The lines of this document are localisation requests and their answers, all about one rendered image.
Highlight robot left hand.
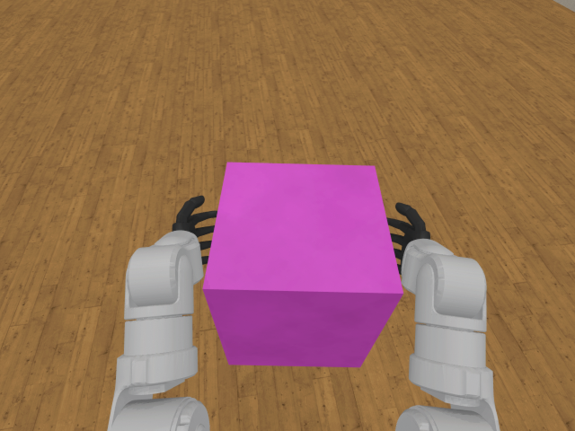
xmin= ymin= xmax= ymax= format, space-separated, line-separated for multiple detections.
xmin=172 ymin=196 xmax=217 ymax=265

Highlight robot right upper arm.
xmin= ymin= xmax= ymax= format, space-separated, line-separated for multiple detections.
xmin=395 ymin=405 xmax=493 ymax=431

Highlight left robot forearm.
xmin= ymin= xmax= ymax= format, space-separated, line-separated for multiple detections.
xmin=107 ymin=230 xmax=204 ymax=431

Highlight carton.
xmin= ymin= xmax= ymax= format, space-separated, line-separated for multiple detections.
xmin=202 ymin=163 xmax=403 ymax=367

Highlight robot left upper arm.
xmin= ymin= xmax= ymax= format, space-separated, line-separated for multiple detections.
xmin=111 ymin=397 xmax=210 ymax=431

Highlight right robot forearm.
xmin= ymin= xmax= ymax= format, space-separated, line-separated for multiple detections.
xmin=402 ymin=239 xmax=500 ymax=431

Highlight robot right hand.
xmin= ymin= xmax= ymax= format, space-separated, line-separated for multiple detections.
xmin=386 ymin=202 xmax=430 ymax=275

